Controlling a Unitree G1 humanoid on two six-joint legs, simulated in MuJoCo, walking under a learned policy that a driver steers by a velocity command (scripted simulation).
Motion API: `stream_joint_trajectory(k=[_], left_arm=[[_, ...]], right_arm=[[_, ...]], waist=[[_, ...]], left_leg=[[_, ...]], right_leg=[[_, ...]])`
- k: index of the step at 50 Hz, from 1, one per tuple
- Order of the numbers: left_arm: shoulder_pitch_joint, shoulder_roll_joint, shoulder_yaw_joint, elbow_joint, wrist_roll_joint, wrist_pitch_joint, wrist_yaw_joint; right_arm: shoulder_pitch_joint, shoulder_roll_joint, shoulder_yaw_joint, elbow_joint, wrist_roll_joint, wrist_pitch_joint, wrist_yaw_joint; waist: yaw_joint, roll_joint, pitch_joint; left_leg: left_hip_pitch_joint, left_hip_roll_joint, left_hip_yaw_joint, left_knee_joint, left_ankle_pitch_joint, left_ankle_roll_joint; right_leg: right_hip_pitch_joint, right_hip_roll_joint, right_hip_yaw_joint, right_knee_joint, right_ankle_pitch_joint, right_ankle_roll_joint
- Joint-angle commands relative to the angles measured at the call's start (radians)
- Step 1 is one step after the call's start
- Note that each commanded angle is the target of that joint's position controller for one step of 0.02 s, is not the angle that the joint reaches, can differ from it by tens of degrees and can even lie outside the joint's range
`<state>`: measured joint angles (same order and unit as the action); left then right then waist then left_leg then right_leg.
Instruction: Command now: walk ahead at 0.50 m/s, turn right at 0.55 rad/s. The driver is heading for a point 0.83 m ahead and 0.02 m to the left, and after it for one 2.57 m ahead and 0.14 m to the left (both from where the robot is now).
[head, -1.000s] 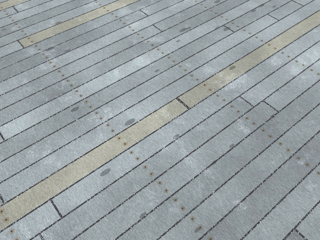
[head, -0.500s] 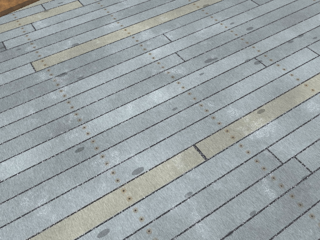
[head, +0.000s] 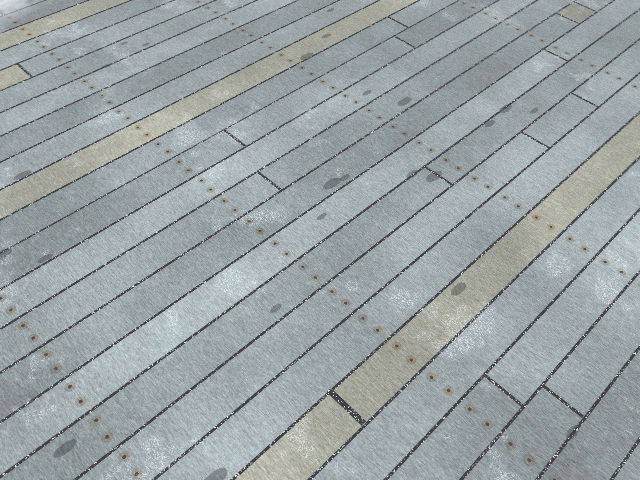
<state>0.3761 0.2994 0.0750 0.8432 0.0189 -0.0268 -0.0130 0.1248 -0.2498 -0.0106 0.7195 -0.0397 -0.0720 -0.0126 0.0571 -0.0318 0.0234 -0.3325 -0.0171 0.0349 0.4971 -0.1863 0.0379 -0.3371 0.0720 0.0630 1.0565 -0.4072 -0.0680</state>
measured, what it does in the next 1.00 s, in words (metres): walks ahead: right foot, then left foot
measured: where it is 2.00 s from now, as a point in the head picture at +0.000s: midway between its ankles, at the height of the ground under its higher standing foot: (339, 344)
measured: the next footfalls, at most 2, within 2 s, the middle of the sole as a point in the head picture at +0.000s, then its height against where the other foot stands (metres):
right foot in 0.40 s outside the picture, level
left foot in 0.94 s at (331, 414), level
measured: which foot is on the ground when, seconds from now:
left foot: down 0.00-0.42, up 0.44-0.92, down 0.94-1.00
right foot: up 0.00-0.38, down 0.40-0.94, up 0.96-1.00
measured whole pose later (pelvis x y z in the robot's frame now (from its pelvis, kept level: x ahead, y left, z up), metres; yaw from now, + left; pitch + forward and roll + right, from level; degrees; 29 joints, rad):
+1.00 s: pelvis +0.51 -0.05 -0.02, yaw +7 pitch +0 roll +0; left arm 0.35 0.23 0.04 0.91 0.02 -0.05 0.01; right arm 0.11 -0.25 -0.06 0.78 -0.03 -0.02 0.03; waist 0.02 -0.01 0.07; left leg -0.45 -0.07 0.10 0.64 -0.21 0.15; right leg -0.16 -0.06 -0.14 1.09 -0.47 0.00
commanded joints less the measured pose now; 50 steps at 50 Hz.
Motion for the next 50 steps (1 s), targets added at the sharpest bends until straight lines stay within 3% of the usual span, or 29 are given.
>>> stream_joint_trajectory(k=[1, 4, 9, 12, 15, 17, 18, 19, 20, 21, 22, 23, 24, 25, 26, 27, 28, 31, 35, 38, 41, 44, 45, 46, 47, 48, 49, 50], left_arm=[[-0.004, 0.053, 0.010, -0.068, 0.023, 0.014, -0.023], [-0.069, 0.039, 0.007, -0.104, 0.020, 0.028, -0.039], [-0.231, 0.018, -0.009, -0.166, 0.017, 0.029, -0.057], [-0.339, -0.004, -0.027, -0.203, 0.017, 0.022, -0.069], [-0.397, -0.006, -0.035, -0.224, 0.023, 0.018, -0.066], [-0.386, 0.006, -0.033, -0.222, 0.030, 0.011, -0.052], [-0.334, 0.018, -0.028, -0.203, 0.034, 0.004, -0.043], [-0.207, 0.034, -0.020, -0.159, 0.041, -0.009, -0.033], [-0.041, 0.073, -0.003, -0.101, 0.058, -0.022, -0.019], [0.087, 0.186, 0.024, -0.087, 0.079, -0.027, 0.001], [0.094, 0.218, 0.035, -0.088, 0.034, -0.017, 0.010], [0.022, 0.181, 0.026, -0.086, 0.011, -0.015, 0.013], [-0.046, 0.113, 0.006, -0.078, 0.008, -0.022, 0.013], [-0.094, 0.056, -0.010, -0.075, 0.008, -0.031, 0.010], [-0.120, 0.026, -0.019, -0.068, 0.002, -0.040, 0.012], [-0.127, 0.012, -0.023, -0.063, 0.003, -0.048, 0.013], [-0.114, 0.012, -0.022, -0.055, 0.004, -0.060, 0.013], [-0.082, 0.031, -0.012, -0.025, -0.002, -0.080, 0.016], [-0.038, 0.014, -0.016, 0.007, 0.001, -0.082, 0.022], [-0.003, 0.036, -0.012, 0.030, 0.000, -0.081, 0.029], [0.040, 0.060, -0.006, 0.058, 0.003, -0.071, 0.037], [0.031, 0.099, 0.002, 0.066, 0.008, -0.054, 0.046], [0.025, 0.116, 0.007, 0.067, 0.010, -0.044, 0.047], [0.020, 0.130, 0.010, 0.062, 0.008, -0.034, 0.046], [0.007, 0.123, 0.006, 0.042, 0.007, -0.032, 0.042], [0.049, -0.003, -0.020, -0.029, -0.008, -0.039, 0.021], [-0.066, 0.070, -0.006, -0.067, 0.000, -0.050, 0.016], [-0.138, 0.061, -0.010, -0.092, -0.007, -0.063, 0.011]], right_arm=[[0.122, -0.090, -0.032, -0.008, 0.009, -0.018, -0.002], [0.163, -0.105, -0.042, 0.019, 0.023, -0.040, 0.005], [0.211, -0.111, -0.050, 0.057, 0.021, -0.037, 0.009], [0.247, -0.123, -0.054, 0.080, 0.021, -0.035, 0.009], [0.314, -0.138, -0.056, 0.121, 0.019, -0.024, 0.007], [0.342, -0.157, -0.056, 0.155, 0.019, -0.010, 0.007], [0.346, -0.172, -0.057, 0.169, 0.021, -0.004, 0.006], [0.348, -0.177, -0.055, 0.181, 0.028, 0.003, 0.005], [0.342, -0.159, -0.046, 0.175, 0.038, 0.003, 0.006], [0.361, -0.055, -0.018, 0.111, 0.063, -0.003, 0.020], [0.379, -0.093, -0.037, 0.116, 0.057, 0.003, 0.013], [0.289, -0.140, -0.056, 0.109, 0.045, 0.010, 0.007], [0.267, -0.103, -0.047, 0.107, 0.047, 0.006, 0.012], [0.276, -0.086, -0.049, 0.126, 0.043, 0.012, 0.014], [0.292, -0.078, -0.051, 0.139, 0.024, 0.027, 0.018], [0.324, -0.060, -0.050, 0.160, 0.013, 0.042, 0.026], [0.324, -0.050, -0.053, 0.162, 0.013, 0.051, 0.034], [0.234, -0.031, -0.057, 0.133, 0.014, 0.061, 0.049], [0.093, -0.017, -0.051, 0.085, 0.011, 0.058, 0.061], [-0.019, -0.003, -0.037, 0.043, 0.007, 0.055, 0.074], [-0.078, -0.016, -0.036, 0.010, 0.002, 0.056, 0.081], [-0.032, -0.040, -0.048, 0.010, 0.000, 0.059, 0.072], [0.039, -0.056, -0.058, 0.026, 0.000, 0.057, 0.067], [0.154, -0.079, -0.072, 0.058, -0.003, 0.048, 0.059], [0.312, -0.145, -0.100, 0.105, -0.016, 0.042, 0.044], [0.309, -0.274, -0.133, 0.097, -0.011, 0.045, 0.030], [0.326, -0.281, -0.134, 0.082, 0.026, 0.055, 0.031], [0.275, -0.256, -0.128, 0.094, 0.029, 0.060, 0.021]], waist=[[-0.054, 0.143, -0.007], [-0.046, 0.129, -0.017], [-0.067, 0.115, 0.022], [-0.096, 0.116, 0.044], [-0.116, 0.114, 0.062], [-0.098, 0.123, 0.055], [-0.067, 0.132, 0.020], [-0.005, 0.120, -0.051], [0.065, 0.092, -0.157], [0.091, -0.104, -0.326], [0.077, -0.150, -0.415], [0.060, -0.031, -0.263], [0.014, -0.035, -0.123], [-0.022, -0.024, -0.051], [-0.051, -0.059, -0.012], [-0.067, -0.069, -0.006], [-0.072, -0.061, -0.007], [-0.079, -0.049, 0.032], [-0.060, -0.039, 0.072], [-0.033, -0.039, 0.089], [-0.022, -0.027, 0.096], [-0.059, -0.053, 0.039], [-0.092, -0.059, -0.008], [-0.143, -0.046, -0.079], [-0.217, 0.028, -0.170], [-0.151, 0.277, -0.250], [-0.188, 0.161, -0.310], [-0.167, 0.098, -0.166]], left_leg=[[0.222, 0.278, -0.280, -0.298, 0.027, 0.107], [0.235, 0.279, -0.174, -0.322, 0.198, 0.120], [0.260, 0.251, -0.009, -0.344, 0.300, 0.114], [0.255, 0.244, 0.061, -0.343, 0.317, 0.098], [0.310, 0.272, 0.074, -0.323, 0.389, 0.095], [0.362, 0.285, 0.073, -0.250, 0.605, 0.099], [0.385, 0.281, 0.074, -0.159, 0.771, 0.097], [0.371, 0.257, 0.087, -0.003, 0.839, 0.086], [0.231, 0.222, 0.099, 0.202, 0.678, 0.069], [-0.106, 0.120, 0.124, 0.563, 0.171, 0.027], [-0.245, -0.010, 0.001, 0.794, -0.345, 0.018], [-0.299, 0.039, -0.108, 0.814, -0.272, 0.030], [-0.296, 0.077, -0.095, 0.753, -0.209, 0.033], [-0.260, 0.104, -0.085, 0.680, -0.166, 0.032], [-0.220, 0.115, -0.080, 0.643, -0.139, 0.024], [-0.180, 0.112, -0.074, 0.641, -0.111, 0.017], [-0.177, 0.105, -0.069, 0.646, -0.089, 0.015], [-0.278, 0.120, -0.064, 0.611, 0.012, 0.006], [-0.355, 0.123, -0.040, 0.438, 0.142, -0.003], [-0.316, 0.108, 0.022, 0.268, 0.199, 0.014], [-0.298, 0.085, 0.068, 0.178, 0.141, 0.053], [-0.178, -0.001, 0.127, 0.142, -0.005, 0.112], [-0.096, -0.040, 0.137, 0.130, -0.060, 0.137], [0.054, -0.074, 0.127, 0.074, -0.066, 0.165], [0.299, -0.015, 0.001, -0.001, -0.092, 0.213], [0.606, 0.301, -0.521, -0.060, -0.112, 0.363], [0.638, 0.362, -0.804, -0.202, -0.075, 0.406], [0.547, 0.343, -0.629, -0.215, -0.013, 0.373]], right_leg=[[-0.272, -0.111, 0.008, 0.078, 0.074, 0.019], [-0.317, -0.120, 0.000, 0.077, 0.150, 0.033], [-0.385, -0.132, -0.039, -0.086, 0.315, 0.051], [-0.311, -0.127, -0.091, -0.275, 0.389, 0.033], [-0.245, -0.099, -0.130, -0.401, 0.315, -0.004], [-0.170, -0.059, -0.155, -0.463, 0.218, -0.038], [-0.088, -0.031, -0.170, -0.495, 0.179, -0.057], [0.074, -0.007, -0.178, -0.567, 0.209, -0.080], [0.340, -0.064, -0.122, -0.590, 0.254, -0.105], [0.687, -0.394, 0.270, -0.608, 0.179, -0.186], [0.703, -0.552, 0.565, -0.716, 0.327, -0.243], [0.573, -0.485, 0.386, -0.716, 0.374, -0.208], [0.423, -0.436, 0.246, -0.758, 0.397, -0.170], [0.321, -0.383, 0.153, -0.807, 0.387, -0.117], [0.244, -0.345, 0.088, -0.840, 0.388, -0.087], [0.202, -0.325, 0.040, -0.865, 0.389, -0.076], [0.191, -0.321, 0.016, -0.883, 0.412, -0.080], [0.206, -0.316, -0.070, -0.927, 0.449, -0.083], [0.244, -0.301, -0.168, -0.933, 0.492, -0.086], [0.277, -0.314, -0.224, -0.929, 0.545, -0.082], [0.376, -0.343, -0.261, -0.881, 0.663, -0.070], [0.451, -0.349, -0.309, -0.698, 1.074, -0.048], [0.457, -0.348, -0.319, -0.566, 1.171, -0.045], [0.410, -0.340, -0.327, -0.376, 1.127, -0.036], [0.237, -0.310, -0.334, -0.097, 0.887, -0.003], [-0.209, -0.125, -0.316, 0.291, 0.014, 0.062], [-0.355, -0.043, -0.073, 0.416, -0.119, 0.071], [-0.434, -0.113, -0.027, 0.387, -0.015, 0.058]])
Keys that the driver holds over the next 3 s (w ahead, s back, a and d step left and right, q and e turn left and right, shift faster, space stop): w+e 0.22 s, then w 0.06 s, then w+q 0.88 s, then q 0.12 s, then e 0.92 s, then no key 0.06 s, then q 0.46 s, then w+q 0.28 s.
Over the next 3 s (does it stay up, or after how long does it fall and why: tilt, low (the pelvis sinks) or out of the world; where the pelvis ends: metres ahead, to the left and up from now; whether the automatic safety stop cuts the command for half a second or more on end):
stays up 0.76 0.02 0.01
